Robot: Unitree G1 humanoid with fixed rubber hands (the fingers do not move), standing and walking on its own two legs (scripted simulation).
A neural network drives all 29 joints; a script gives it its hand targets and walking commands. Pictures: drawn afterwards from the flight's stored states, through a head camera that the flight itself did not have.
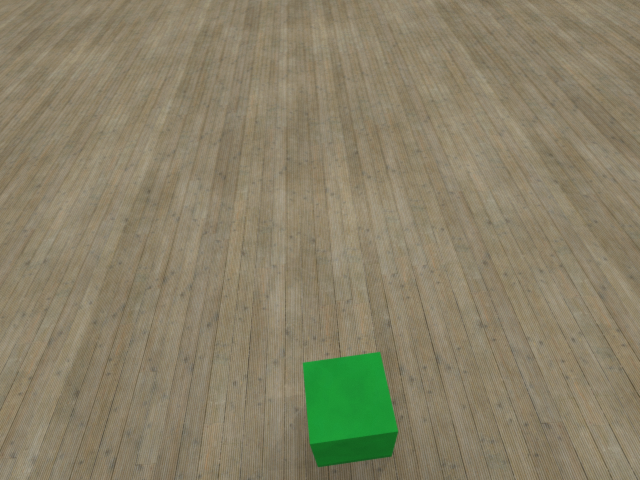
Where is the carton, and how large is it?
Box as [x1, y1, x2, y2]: [303, 352, 397, 466]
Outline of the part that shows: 379,352 303,363 309,440 318,466 391,456 397,433 397,428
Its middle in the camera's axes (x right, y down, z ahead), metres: +0.08 +0.48 +1.08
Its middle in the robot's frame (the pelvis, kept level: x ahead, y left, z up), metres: +0.42 -0.02 -0.65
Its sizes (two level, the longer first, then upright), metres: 0.210 0.200 0.250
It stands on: the floor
